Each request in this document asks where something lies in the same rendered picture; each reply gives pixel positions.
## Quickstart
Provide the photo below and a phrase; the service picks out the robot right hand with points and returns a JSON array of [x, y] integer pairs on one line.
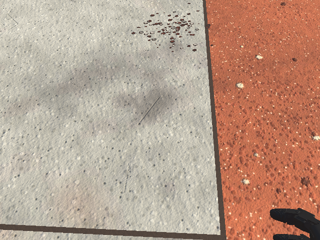
[[301, 219]]

